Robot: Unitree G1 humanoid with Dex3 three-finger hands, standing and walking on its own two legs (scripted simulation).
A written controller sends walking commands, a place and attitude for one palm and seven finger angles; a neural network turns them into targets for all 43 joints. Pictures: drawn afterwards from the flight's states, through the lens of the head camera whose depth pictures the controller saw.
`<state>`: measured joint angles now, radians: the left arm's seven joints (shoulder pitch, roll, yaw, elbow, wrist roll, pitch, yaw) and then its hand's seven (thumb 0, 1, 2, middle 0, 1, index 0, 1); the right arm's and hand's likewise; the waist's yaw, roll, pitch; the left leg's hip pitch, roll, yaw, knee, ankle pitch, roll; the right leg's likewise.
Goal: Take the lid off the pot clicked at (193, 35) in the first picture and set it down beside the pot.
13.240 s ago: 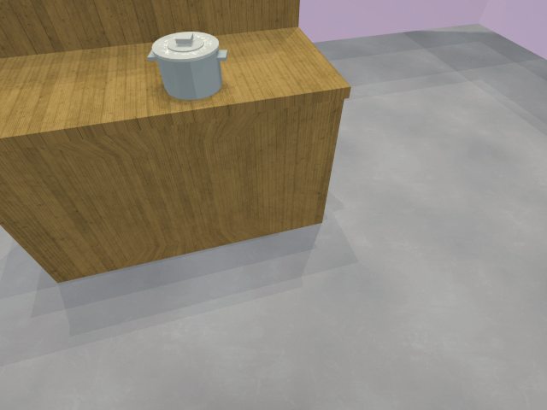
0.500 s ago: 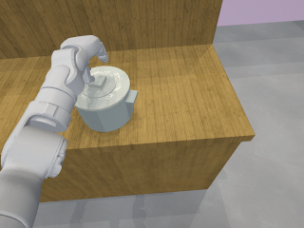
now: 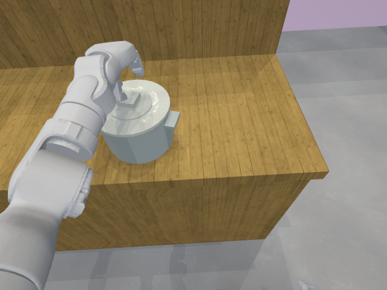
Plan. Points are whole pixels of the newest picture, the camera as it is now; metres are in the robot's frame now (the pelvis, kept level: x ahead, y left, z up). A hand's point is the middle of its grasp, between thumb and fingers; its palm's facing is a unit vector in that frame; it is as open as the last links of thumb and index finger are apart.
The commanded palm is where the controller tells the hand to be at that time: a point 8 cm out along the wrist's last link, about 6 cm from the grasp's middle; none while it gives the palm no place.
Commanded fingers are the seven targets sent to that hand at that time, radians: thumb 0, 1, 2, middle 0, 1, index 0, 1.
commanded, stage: lower the open fingers around the knob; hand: left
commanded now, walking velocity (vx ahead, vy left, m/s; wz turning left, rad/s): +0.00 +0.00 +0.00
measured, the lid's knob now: (128, 99) +0.52 +0.13 +0.10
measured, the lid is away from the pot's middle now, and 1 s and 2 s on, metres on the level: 0.00 0.00 0.00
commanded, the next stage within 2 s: close the fingers and squeeze the knob in 1.26 s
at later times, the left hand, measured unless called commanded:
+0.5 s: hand (122, 99) +0.49 +0.13 +0.13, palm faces -0.38 -0.05 -0.92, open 10.1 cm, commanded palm +0.48 +0.13 +0.19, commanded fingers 0.00 -0.33 1.49 -0.84 -0.08 -0.84 -0.08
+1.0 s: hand (126, 96) +0.50 +0.13 +0.13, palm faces -0.39 -0.05 -0.92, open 10.1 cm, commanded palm +0.50 +0.12 +0.18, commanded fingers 0.00 -0.33 1.49 -0.84 -0.08 -0.84 -0.08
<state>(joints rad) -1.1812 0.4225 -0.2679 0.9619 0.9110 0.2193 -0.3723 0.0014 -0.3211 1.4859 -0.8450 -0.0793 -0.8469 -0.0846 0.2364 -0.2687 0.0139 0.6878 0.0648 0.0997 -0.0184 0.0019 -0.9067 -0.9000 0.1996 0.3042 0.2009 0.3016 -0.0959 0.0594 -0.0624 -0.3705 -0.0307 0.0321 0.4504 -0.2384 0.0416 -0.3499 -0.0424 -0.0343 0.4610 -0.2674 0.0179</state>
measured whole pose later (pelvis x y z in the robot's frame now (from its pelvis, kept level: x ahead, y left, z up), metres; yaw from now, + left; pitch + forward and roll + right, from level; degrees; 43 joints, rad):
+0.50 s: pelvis +0.00 +0.00 +0.00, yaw +0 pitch +9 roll +0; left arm -1.13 0.41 -0.28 0.99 0.91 0.23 -0.37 0.00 -0.32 1.49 -0.84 -0.08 -0.84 -0.08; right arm 0.27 -0.28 -0.01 0.69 0.06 0.08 -0.01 0.00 -0.91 -0.90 0.20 0.30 0.20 0.30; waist -0.10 0.05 -0.06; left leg -0.37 -0.03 0.04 0.45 -0.24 0.04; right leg -0.35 -0.04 -0.03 0.45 -0.26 0.02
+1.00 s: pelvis +0.00 +0.00 +0.00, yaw -1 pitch +11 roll +0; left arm -1.19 0.41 -0.28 1.11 0.91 0.23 -0.35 0.00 -0.32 1.49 -0.88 -0.10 -0.84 -0.08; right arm 0.30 -0.28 -0.01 0.73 0.06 0.10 -0.03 0.00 -0.91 -0.90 0.20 0.30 0.20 0.30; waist -0.12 0.05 -0.08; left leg -0.41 -0.02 0.04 0.47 -0.25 0.04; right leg -0.39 -0.03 -0.02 0.47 -0.27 0.01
